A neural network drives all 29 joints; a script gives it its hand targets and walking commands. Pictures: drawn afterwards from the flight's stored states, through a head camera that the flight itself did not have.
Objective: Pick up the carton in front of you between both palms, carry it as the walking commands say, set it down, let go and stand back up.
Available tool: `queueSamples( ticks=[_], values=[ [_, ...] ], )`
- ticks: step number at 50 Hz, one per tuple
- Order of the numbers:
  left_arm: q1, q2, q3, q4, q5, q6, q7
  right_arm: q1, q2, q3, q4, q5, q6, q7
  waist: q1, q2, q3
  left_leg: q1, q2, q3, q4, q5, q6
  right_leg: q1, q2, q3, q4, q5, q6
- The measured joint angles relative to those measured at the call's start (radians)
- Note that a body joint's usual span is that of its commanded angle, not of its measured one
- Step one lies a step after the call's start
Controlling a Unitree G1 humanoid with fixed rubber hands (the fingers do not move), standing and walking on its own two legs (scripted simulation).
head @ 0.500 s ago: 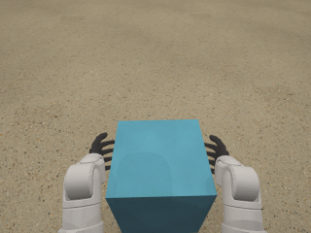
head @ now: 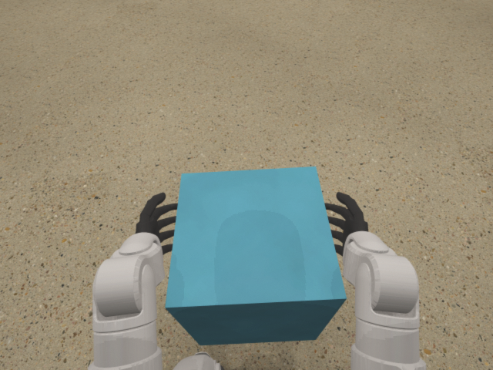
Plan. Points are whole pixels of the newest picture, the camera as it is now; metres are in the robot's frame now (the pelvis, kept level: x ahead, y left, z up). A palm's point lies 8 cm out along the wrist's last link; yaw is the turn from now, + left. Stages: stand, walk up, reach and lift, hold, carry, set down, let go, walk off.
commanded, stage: carry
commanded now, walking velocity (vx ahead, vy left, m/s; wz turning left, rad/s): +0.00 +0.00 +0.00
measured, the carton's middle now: (253, 262) +0.28 +0.00 +0.00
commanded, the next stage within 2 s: none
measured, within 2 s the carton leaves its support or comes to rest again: neither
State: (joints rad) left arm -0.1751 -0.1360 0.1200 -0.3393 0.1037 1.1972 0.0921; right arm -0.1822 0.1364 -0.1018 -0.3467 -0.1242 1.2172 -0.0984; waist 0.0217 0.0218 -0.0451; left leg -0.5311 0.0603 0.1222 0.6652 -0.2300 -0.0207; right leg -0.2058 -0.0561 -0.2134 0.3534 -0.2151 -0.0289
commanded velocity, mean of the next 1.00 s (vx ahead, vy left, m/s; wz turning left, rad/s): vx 0.00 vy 0.00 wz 0.00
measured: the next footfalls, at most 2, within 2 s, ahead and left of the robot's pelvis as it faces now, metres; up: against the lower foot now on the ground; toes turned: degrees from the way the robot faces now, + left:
left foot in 0.08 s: +0.19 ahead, +0.13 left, +0.00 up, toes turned -25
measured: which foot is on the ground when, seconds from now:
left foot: up 0.00-0.06, down 0.08-1.00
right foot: down 0.00-1.00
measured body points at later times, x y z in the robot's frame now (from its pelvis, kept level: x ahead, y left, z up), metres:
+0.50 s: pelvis +0.13 +0.01 -0.02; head +0.13 +0.01 +0.43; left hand +0.43 +0.15 +0.07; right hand +0.41 -0.16 +0.06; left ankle +0.16 +0.11 -0.75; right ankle +0.01 -0.10 -0.74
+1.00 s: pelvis +0.10 +0.00 -0.02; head +0.07 +0.00 +0.43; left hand +0.38 +0.13 +0.06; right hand +0.36 -0.17 +0.06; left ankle +0.16 +0.11 -0.75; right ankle +0.01 -0.10 -0.75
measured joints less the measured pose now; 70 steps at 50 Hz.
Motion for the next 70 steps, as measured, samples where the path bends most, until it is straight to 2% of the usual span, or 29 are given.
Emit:
queueSamples(
  ticks=[3,4,6,8,10,13,21,31,37,48,59,70],
  values=[
    [-0.009,-0.002,-0.005,-0.028,-0.001,0.002,-0.001,0.000,0.000,-0.002,-0.039,0.002,0.003,-0.001,-0.005,0.006,-0.006,0.062,-0.005,0.036,-0.195,0.203,0.000,0.044,0.004,0.003,0.052,-0.076,0.024],
    [-0.011,-0.002,-0.006,-0.031,0.001,0.005,-0.003,-0.002,0.001,-0.003,-0.043,0.002,0.006,-0.001,-0.006,0.009,-0.015,0.101,-0.001,0.051,-0.247,0.256,0.010,0.053,0.007,0.006,0.089,-0.114,0.033],
    [-0.026,-0.003,0.007,-0.014,0.009,0.010,-0.005,-0.010,0.002,-0.001,-0.015,-0.002,-0.003,0.001,-0.011,-0.036,-0.033,0.127,-0.024,0.075,-0.228,0.164,0.068,0.044,-0.024,0.032,0.172,-0.173,0.052],
    [-0.030,-0.003,0.020,0.009,0.020,0.020,-0.006,-0.024,0.005,-0.005,0.033,-0.005,-0.005,0.005,-0.012,-0.063,-0.048,0.137,-0.033,0.089,-0.203,0.102,0.089,0.036,-0.034,0.070,0.198,-0.198,0.068],
    [-0.029,-0.004,0.023,0.033,0.028,0.030,-0.006,-0.029,0.005,-0.010,0.070,-0.007,-0.002,0.008,-0.015,-0.070,-0.058,0.152,-0.034,0.095,-0.199,0.084,0.073,0.045,-0.036,0.085,0.146,-0.174,0.076],
    [-0.026,-0.003,0.020,0.055,0.033,0.038,-0.005,-0.023,0.004,-0.014,0.093,-0.006,0.000,0.009,-0.017,-0.065,-0.065,0.167,-0.032,0.097,-0.185,0.048,0.078,0.077,-0.035,0.086,0.112,-0.177,0.074],
    [-0.035,-0.005,0.013,0.039,0.027,0.022,-0.003,-0.018,0.003,-0.018,0.057,-0.003,-0.010,0.009,-0.027,-0.036,-0.063,0.153,-0.013,0.090,-0.126,0.001,0.067,0.066,-0.028,0.084,0.153,-0.187,0.082],
    [-0.018,-0.002,0.001,0.043,0.025,0.021,-0.005,-0.002,0.000,-0.012,0.048,-0.004,0.001,0.006,-0.024,-0.027,-0.073,0.148,0.007,0.072,-0.090,-0.023,0.041,0.068,-0.017,0.063,0.174,-0.211,0.063],
    [-0.014,-0.002,0.001,0.045,0.028,0.025,-0.006,-0.003,0.000,-0.010,0.057,-0.005,0.003,0.005,-0.022,-0.033,-0.073,0.140,0.015,0.074,-0.068,-0.031,0.038,0.068,-0.016,0.053,0.182,-0.240,0.048],
    [-0.008,0.000,0.000,0.087,0.038,0.020,-0.010,0.003,-0.001,-0.011,0.097,-0.011,-0.002,0.007,-0.021,-0.030,-0.075,0.144,0.026,0.072,-0.083,0.008,0.038,0.057,-0.008,0.049,0.201,-0.219,0.038],
    [0.005,0.002,-0.008,0.221,0.071,-0.094,-0.028,0.019,-0.003,-0.012,0.227,-0.044,-0.114,0.027,-0.022,-0.024,-0.075,0.140,0.033,0.069,-0.125,0.064,0.040,0.036,0.003,0.045,0.195,-0.183,0.027],
    [-0.003,0.000,0.006,0.372,0.117,-0.269,-0.050,0.008,-0.001,-0.023,0.384,-0.091,-0.291,0.053,-0.022,-0.023,-0.065,0.128,0.039,0.065,-0.147,0.099,0.039,0.012,0.011,0.042,0.198,-0.163,0.019]
  ],
)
